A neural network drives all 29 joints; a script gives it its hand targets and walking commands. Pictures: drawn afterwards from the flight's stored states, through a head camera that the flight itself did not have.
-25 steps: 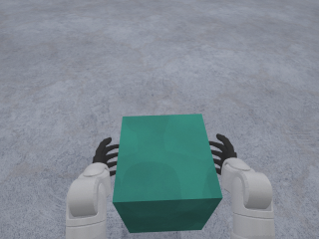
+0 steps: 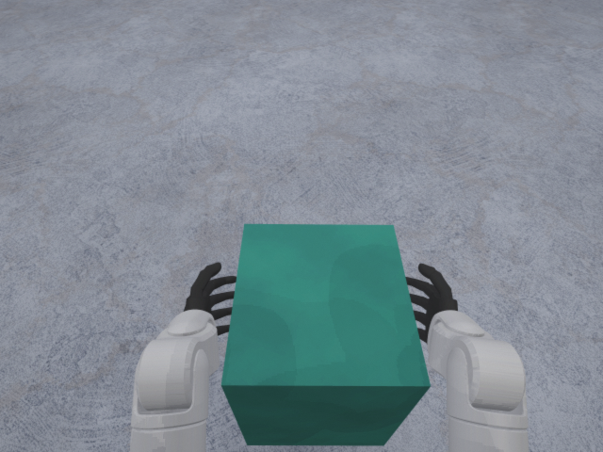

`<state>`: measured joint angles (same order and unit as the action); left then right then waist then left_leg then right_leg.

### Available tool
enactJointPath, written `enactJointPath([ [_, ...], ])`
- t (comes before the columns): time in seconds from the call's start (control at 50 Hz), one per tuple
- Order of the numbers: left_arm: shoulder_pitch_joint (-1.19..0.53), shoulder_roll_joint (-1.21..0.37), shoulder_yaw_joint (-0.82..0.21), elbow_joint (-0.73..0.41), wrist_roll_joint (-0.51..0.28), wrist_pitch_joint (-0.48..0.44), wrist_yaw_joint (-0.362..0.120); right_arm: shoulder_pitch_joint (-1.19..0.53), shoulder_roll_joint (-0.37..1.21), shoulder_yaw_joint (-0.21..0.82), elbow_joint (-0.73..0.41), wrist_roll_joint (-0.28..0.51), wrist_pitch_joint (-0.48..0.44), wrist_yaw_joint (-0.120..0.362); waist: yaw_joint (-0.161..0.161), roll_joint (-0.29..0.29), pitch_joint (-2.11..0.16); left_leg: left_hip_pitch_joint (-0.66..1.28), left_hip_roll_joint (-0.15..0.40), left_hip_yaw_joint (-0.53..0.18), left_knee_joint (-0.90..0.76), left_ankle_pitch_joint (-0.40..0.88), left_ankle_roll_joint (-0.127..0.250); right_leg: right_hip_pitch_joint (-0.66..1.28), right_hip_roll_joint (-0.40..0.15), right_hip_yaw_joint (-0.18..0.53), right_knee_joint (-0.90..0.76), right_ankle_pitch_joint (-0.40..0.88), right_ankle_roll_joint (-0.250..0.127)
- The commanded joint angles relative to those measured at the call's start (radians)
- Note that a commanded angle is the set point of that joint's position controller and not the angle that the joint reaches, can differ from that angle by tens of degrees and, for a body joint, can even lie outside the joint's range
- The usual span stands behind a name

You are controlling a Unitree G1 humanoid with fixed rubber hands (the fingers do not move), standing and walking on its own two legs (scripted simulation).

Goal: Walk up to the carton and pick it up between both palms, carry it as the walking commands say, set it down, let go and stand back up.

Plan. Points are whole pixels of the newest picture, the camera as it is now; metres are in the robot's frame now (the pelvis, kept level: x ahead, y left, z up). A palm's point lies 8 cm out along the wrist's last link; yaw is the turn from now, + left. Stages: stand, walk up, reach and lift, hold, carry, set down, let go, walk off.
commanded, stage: carry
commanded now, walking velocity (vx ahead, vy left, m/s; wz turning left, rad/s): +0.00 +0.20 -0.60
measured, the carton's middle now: (317, 339) +0.28 -0.01 -0.02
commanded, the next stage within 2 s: none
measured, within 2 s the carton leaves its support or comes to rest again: neither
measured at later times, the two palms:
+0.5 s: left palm (130, 338) +0.25 +0.20 +0.08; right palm (391, 387) +0.18 -0.08 +0.10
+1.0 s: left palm (185, 300) +0.30 +0.15 +0.08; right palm (433, 375) +0.19 -0.12 +0.10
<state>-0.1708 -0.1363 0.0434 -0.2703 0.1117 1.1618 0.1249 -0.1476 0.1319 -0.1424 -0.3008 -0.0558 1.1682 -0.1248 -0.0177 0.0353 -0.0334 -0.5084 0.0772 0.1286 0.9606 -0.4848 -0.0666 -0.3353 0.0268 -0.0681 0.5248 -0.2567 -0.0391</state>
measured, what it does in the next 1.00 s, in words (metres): steps to the left, turning right: left foot, then right foot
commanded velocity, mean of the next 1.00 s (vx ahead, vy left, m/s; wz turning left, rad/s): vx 0.20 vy -0.01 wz -0.22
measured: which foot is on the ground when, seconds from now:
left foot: up 0.00-0.26, down 0.28-0.74, up 0.76-0.94, down 0.96-1.00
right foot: down 0.00-0.28, up 0.30-0.72, down 0.74-1.00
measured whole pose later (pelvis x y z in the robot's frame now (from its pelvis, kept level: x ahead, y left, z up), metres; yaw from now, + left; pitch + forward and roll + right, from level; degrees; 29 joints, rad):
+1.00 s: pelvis -0.01 +0.11 +0.00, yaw -19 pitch +2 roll -3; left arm -0.24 -0.15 0.08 -0.24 0.16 1.20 0.11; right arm -0.22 0.14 -0.18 -0.22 -0.07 1.17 -0.11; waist -0.02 -0.02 -0.09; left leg -0.40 0.10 0.18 0.57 -0.17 0.03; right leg -0.08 -0.01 -0.10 0.42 -0.36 0.03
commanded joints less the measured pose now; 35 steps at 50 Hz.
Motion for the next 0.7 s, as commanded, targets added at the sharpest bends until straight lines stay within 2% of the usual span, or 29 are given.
enactJointPath([
  [0.0, -0.386, -0.986, -0.649, -0.125, -0.423, -0.032, -0.269, -0.572, 0.966, 0.852, -0.230, 0.414, -0.014, 0.277, 0.014, -0.138, -0.222, -0.114, 0.051, -0.164, 0.076, 0.137, -0.057, 0.194, -0.297, 0.293, -0.193, 0.183, -0.095],
  [0.06, -0.385, -0.924, -0.611, -0.168, -0.401, -0.028, -0.254, -0.502, 0.945, 0.834, -0.179, 0.407, 0.001, 0.264, 0.017, -0.203, -0.288, -0.062, 0.005, -0.118, 0.018, 0.102, -0.067, 0.221, -0.248, 0.244, -0.115, 0.321, -0.084],
  [0.08, -0.347, -0.933, -0.610, -0.146, -0.394, -0.021, -0.250, -0.514, 0.931, 0.837, -0.192, 0.415, 0.001, 0.259, 0.019, -0.212, -0.318, -0.032, -0.011, -0.115, -0.024, 0.063, -0.067, 0.229, -0.242, 0.252, -0.111, 0.285, -0.084],
  [0.1, -0.340, -0.918, -0.607, -0.148, -0.394, -0.018, -0.249, -0.490, 0.933, 0.836, -0.180, 0.416, 0.007, 0.253, 0.026, -0.260, -0.329, -0.029, -0.027, -0.103, -0.060, 0.051, -0.063, 0.241, -0.250, 0.274, -0.113, 0.306, -0.088],
  [0.16, -0.289, -0.889, -0.597, -0.104, -0.363, -0.003, -0.257, -0.457, 0.920, 0.815, -0.144, 0.399, 0.026, 0.256, 0.039, -0.319, -0.312, 0.064, -0.054, -0.097, -0.204, 0.054, -0.051, 0.167, -0.256, 0.306, -0.085, 0.296, -0.072],
  [0.2, -0.287, -0.910, -0.617, -0.079, -0.380, 0.003, -0.261, -0.451, 0.921, 0.802, -0.137, 0.395, 0.027, 0.257, 0.028, -0.317, -0.314, 0.122, -0.078, -0.082, -0.384, 0.056, -0.044, 0.162, -0.234, 0.293, -0.031, 0.363, -0.055],
  [0.22, -0.311, -0.910, -0.624, -0.092, -0.389, 0.001, -0.265, -0.446, 0.938, 0.798, -0.130, 0.390, 0.026, 0.258, 0.011, -0.305, -0.321, 0.223, -0.086, -0.044, -0.532, 0.166, -0.039, 0.105, -0.215, 0.273, 0.014, 0.341, -0.039],
  [0.24, -0.328, -0.920, -0.643, -0.091, -0.401, 0.001, -0.265, -0.436, 0.942, 0.778, -0.111, 0.383, 0.028, 0.263, -0.004, -0.199, -0.323, 0.382, -0.037, -0.058, -0.674, 0.271, -0.020, -0.003, -0.150, 0.201, 0.143, 0.299, -0.012],
  [0.26, -0.346, -0.930, -0.668, -0.091, -0.408, 0.003, -0.263, -0.426, 0.936, 0.754, -0.090, 0.371, 0.028, 0.269, 0.003, -0.008, -0.267, 0.498, 0.155, -0.231, -0.710, 0.382, 0.039, -0.229, -0.037, 0.090, 0.284, -0.022, 0.020],
  [0.28, -0.364, -0.930, -0.684, -0.091, -0.427, 0.008, -0.267, -0.400, 0.929, 0.727, -0.041, 0.351, 0.015, 0.271, 0.009, 0.393, -0.287, 0.450, 0.389, -0.431, -0.616, 0.646, 0.242, -0.386, 0.037, -0.050, 0.533, -0.402, 0.054],
  [0.3, -0.485, -0.931, -0.718, -0.138, -0.444, 0.003, -0.276, -0.394, 0.962, 0.699, -0.007, 0.322, 0.000, 0.264, 0.006, 0.453, -0.246, 0.282, 0.422, -0.480, -0.646, 0.586, 0.329, -0.323, -0.045, 0.000, 0.601, -0.415, 0.022],
  [0.32, -0.543, -0.926, -0.706, -0.163, -0.461, -0.005, -0.277, -0.392, 0.979, 0.713, -0.008, 0.325, 0.000, 0.262, 0.001, 0.274, -0.206, 0.279, 0.298, -0.340, -0.623, 0.665, 0.284, -0.308, -0.032, 0.015, 0.685, -0.376, 0.030],
  [0.34, -0.570, -0.985, -0.724, -0.173, -0.504, -0.018, -0.276, -0.470, 0.990, 0.728, -0.094, 0.359, -0.010, 0.264, 0.007, 0.143, -0.228, 0.346, 0.222, -0.182, -0.553, 0.767, 0.217, -0.338, -0.018, 0.002, 0.705, -0.281, 0.036],
  [0.36, -0.532, -0.984, -0.712, -0.144, -0.496, -0.018, -0.278, -0.506, 0.979, 0.725, -0.120, 0.364, -0.018, 0.273, 0.009, 0.139, -0.245, 0.337, 0.219, -0.107, -0.529, 0.778, 0.193, -0.331, -0.019, -0.010, 0.701, -0.229, 0.043],
  [0.38, -0.545, -0.962, -0.719, -0.174, -0.492, -0.023, -0.275, -0.494, 0.968, 0.715, -0.096, 0.352, -0.022, 0.275, 0.006, 0.183, -0.278, 0.376, 0.192, -0.085, -0.548, 0.643, 0.166, -0.322, -0.014, -0.016, 0.650, -0.165, 0.054],
  [0.4, -0.547, -0.975, -0.729, -0.168, -0.500, -0.021, -0.273, -0.473, 0.951, 0.708, -0.090, 0.357, -0.031, 0.274, -0.004, 0.177, -0.313, 0.458, 0.197, -0.109, -0.572, 0.566, 0.161, -0.333, -0.008, -0.015, 0.618, -0.151, 0.067],
  [0.42, -0.558, -0.965, -0.741, -0.207, -0.492, -0.023, -0.268, -0.433, 0.963, 0.708, -0.069, 0.345, -0.035, 0.268, -0.007, 0.200, -0.336, 0.512, 0.225, -0.143, -0.593, 0.515, 0.167, -0.334, -0.012, -0.004, 0.560, -0.154, 0.074],
  [0.44, -0.563, -0.948, -0.743, -0.232, -0.487, -0.019, -0.265, -0.402, 0.947, 0.706, -0.069, 0.325, -0.039, 0.264, -0.012, 0.195, -0.366, 0.523, 0.283, -0.235, -0.634, 0.394, 0.197, -0.305, -0.018, 0.020, 0.513, -0.155, 0.071],
  [0.46, -0.524, -0.943, -0.734, -0.198, -0.474, -0.014, -0.260, -0.385, 0.932, 0.705, -0.068, 0.318, -0.035, 0.259, -0.009, 0.164, -0.388, 0.550, 0.311, -0.307, -0.661, 0.322, 0.229, -0.296, -0.028, 0.041, 0.454, -0.154, 0.061],
  [0.48, -0.522, -0.944, -0.735, -0.189, -0.475, -0.010, -0.259, -0.411, 0.951, 0.720, -0.063, 0.330, -0.028, 0.257, -0.006, 0.169, -0.378, 0.562, 0.333, -0.326, -0.682, 0.298, 0.239, -0.283, -0.042, 0.061, 0.388, -0.138, 0.055],
  [0.5, -0.455, -0.918, -0.708, -0.157, -0.457, -0.005, -0.256, -0.406, 0.940, 0.737, -0.077, 0.335, -0.017, 0.257, -0.006, 0.115, -0.383, 0.584, 0.346, -0.331, -0.682, 0.348, 0.240, -0.256, -0.041, 0.065, 0.301, -0.139, 0.043],
  [0.54, -0.388, -0.929, -0.683, -0.080, -0.427, 0.003, -0.255, -0.435, 0.916, 0.754, -0.092, 0.336, -0.003, 0.262, -0.008, 0.117, -0.369, 0.595, 0.361, -0.359, -0.687, 0.444, 0.251, -0.212, -0.018, 0.038, 0.183, -0.145, 0.025],
  [0.56, -0.344, -0.916, -0.664, -0.037, -0.398, 0.006, -0.250, -0.439, 0.904, 0.756, -0.082, 0.341, 0.007, 0.266, -0.011, 0.136, -0.355, 0.617, 0.337, -0.319, -0.678, 0.495, 0.237, -0.195, 0.005, 0.016, 0.098, -0.174, 0.022],
  [0.58, -0.338, -0.930, -0.654, -0.017, -0.392, 0.012, -0.247, -0.443, 0.909, 0.764, -0.083, 0.345, 0.015, 0.270, -0.010, 0.157, -0.342, 0.604, 0.341, -0.324, -0.685, 0.510, 0.233, -0.171, 0.010, 0.004, 0.032, -0.167, 0.008],
  [0.6, -0.351, -0.929, -0.650, -0.013, -0.384, 0.009, -0.246, -0.463, 0.911, 0.760, -0.071, 0.350, 0.021, 0.274, -0.008, 0.177, -0.351, 0.573, 0.318, -0.277, -0.680, 0.509, 0.218, -0.087, 0.024, -0.019, -0.064, -0.160, -0.001],
  [0.62, -0.363, -0.934, -0.636, -0.006, -0.383, 0.009, -0.244, -0.465, 0.917, 0.765, -0.047, 0.354, 0.025, 0.277, -0.002, 0.147, -0.343, 0.529, 0.296, -0.226, -0.661, 0.528, 0.195, 0.006, 0.017, -0.030, -0.191, -0.098, -0.016],
  [0.64, -0.352, -0.956, -0.631, 0.012, -0.372, 0.006, -0.241, -0.491, 0.933, 0.780, -0.068, 0.370, 0.026, 0.281, -0.001, 0.096, -0.365, 0.494, 0.240, -0.155, -0.620, 0.512, 0.161, 0.136, 0.029, -0.066, -0.315, -0.016, -0.014],
  [0.66, -0.370, -0.976, -0.630, 0.008, -0.373, 0.001, -0.243, -0.500, 0.930, 0.789, -0.074, 0.380, 0.026, 0.285, -0.008, 0.054, -0.367, 0.391, 0.200, -0.077, -0.550, 0.516, 0.137, 0.291, 0.000, -0.054, -0.357, 0.046, -0.021],
  [0.68, -0.383, -0.973, -0.630, -0.004, -0.367, -0.004, -0.243, -0.508, 0.947, 0.798, -0.054, 0.385, 0.025, 0.291, -0.004, 0.010, -0.373, 0.272, 0.159, -0.022, -0.482, 0.456, 0.111, 0.434, -0.044, -0.011, -0.353, 0.037, -0.033],
])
